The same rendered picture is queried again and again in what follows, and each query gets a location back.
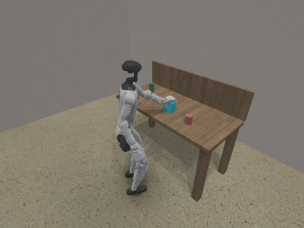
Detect right robot upper arm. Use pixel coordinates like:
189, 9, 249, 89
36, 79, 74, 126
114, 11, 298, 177
118, 91, 136, 128

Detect left robot upper arm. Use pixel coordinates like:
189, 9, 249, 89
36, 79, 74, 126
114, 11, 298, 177
133, 82, 152, 100

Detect right robot thigh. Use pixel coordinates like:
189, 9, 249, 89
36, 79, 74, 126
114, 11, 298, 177
119, 136, 147, 169

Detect table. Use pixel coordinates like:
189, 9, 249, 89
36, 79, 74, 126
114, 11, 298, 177
116, 61, 255, 202

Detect robot right hand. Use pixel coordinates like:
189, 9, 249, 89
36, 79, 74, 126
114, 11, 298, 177
133, 150, 148, 168

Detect left robot forearm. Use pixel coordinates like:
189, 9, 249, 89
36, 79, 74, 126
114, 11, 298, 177
150, 92, 168, 105

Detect robot left hand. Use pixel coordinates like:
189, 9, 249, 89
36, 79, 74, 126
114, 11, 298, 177
164, 95, 178, 109

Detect humanoid robot head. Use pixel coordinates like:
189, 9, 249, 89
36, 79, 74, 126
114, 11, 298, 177
122, 60, 142, 91

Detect right robot forearm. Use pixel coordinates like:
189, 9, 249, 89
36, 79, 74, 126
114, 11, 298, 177
120, 122, 140, 153

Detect sponge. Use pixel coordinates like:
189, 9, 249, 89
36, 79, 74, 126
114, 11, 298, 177
162, 102, 176, 114

